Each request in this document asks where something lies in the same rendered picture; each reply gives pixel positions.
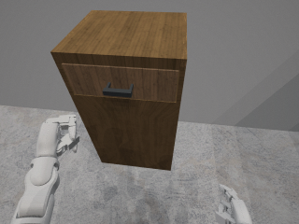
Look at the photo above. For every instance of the robot right hand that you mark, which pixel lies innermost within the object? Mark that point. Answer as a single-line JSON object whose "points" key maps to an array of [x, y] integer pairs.
{"points": [[234, 212]]}

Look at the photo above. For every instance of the handle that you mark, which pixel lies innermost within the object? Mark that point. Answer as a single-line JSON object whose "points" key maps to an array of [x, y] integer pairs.
{"points": [[107, 91]]}

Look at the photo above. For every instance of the cabinet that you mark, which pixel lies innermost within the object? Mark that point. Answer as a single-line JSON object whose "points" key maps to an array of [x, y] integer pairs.
{"points": [[128, 131]]}

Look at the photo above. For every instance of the drawer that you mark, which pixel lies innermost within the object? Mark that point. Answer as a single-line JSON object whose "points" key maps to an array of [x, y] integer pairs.
{"points": [[149, 83]]}

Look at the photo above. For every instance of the robot left hand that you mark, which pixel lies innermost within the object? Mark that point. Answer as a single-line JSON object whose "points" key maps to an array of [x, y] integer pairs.
{"points": [[50, 136]]}

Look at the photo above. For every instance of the left robot forearm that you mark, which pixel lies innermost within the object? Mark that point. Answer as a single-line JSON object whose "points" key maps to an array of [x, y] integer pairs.
{"points": [[37, 202]]}

